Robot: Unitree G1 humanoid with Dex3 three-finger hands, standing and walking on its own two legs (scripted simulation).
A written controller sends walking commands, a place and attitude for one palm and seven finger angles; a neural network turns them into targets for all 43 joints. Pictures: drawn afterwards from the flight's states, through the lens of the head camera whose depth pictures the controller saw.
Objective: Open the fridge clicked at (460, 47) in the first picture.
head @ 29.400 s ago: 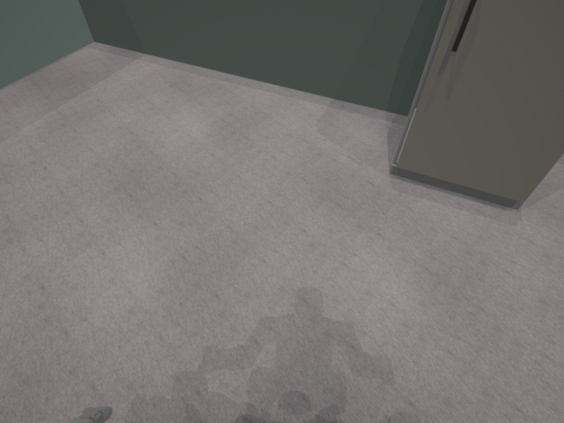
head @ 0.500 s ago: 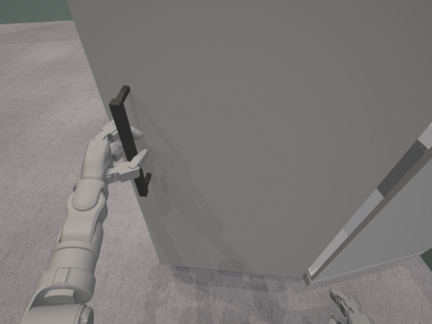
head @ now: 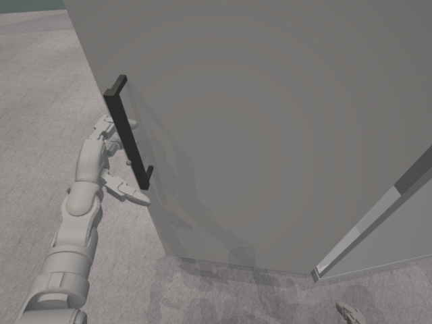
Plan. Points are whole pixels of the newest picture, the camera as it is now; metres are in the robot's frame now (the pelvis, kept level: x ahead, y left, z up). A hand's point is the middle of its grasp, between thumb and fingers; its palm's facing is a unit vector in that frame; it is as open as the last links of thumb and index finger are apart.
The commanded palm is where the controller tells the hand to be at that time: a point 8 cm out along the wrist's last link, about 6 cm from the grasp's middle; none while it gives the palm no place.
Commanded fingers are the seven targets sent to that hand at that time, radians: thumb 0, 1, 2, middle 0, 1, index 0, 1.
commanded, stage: slip the hand off the handle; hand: left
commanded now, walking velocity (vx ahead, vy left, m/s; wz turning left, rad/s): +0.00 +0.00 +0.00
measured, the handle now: (134, 141) +0.43 +0.18 +0.10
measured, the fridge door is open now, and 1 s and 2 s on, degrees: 71 71 71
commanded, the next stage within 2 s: draw the hand back to the body in 1.40 s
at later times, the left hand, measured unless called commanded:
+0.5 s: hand (91, 164) +0.38 +0.25 +0.09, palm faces +0.08 -0.97 -0.21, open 14.7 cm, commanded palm +0.35 +0.30 +0.11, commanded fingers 0.00 -0.55 0.20 -0.25 -1.15 -0.25 -1.15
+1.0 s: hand (75, 194) +0.31 +0.26 +0.09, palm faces +0.08 -0.97 -0.22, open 14.7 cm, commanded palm +0.28 +0.31 +0.11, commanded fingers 0.00 -0.55 0.20 -0.25 -1.15 -0.25 -1.15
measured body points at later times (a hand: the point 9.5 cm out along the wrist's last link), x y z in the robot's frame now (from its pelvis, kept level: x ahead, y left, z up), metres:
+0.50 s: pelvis +0.01 +0.02 -0.01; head +0.05 +0.02 +0.44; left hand +0.36 +0.31 +0.10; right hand +0.14 -0.24 -0.10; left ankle +0.01 +0.14 -0.72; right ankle +0.02 -0.12 -0.72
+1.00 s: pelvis +0.00 +0.02 -0.01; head +0.03 +0.02 +0.44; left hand +0.30 +0.31 +0.10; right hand +0.15 -0.23 -0.10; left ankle +0.01 +0.14 -0.72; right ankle +0.02 -0.12 -0.72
